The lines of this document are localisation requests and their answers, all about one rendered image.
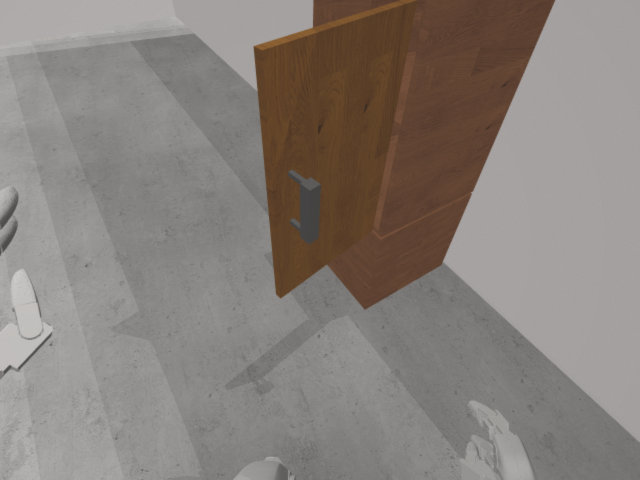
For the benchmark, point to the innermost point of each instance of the robot left hand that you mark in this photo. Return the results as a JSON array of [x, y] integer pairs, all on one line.
[[18, 343]]

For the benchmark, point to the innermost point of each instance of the handle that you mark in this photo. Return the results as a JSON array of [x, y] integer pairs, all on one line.
[[310, 191]]

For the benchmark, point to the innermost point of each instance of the cupboard door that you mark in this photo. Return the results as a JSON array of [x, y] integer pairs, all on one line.
[[327, 101]]

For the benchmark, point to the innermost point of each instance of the robot right hand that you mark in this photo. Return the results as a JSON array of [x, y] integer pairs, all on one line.
[[506, 459]]

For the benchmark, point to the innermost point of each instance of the left robot shin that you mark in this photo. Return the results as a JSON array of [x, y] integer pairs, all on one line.
[[276, 459]]

